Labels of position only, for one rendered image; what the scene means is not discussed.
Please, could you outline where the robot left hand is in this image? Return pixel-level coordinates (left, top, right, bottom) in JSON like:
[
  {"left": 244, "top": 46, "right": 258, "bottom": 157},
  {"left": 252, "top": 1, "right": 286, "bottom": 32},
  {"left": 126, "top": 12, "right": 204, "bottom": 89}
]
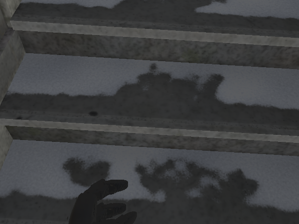
[{"left": 67, "top": 178, "right": 137, "bottom": 224}]

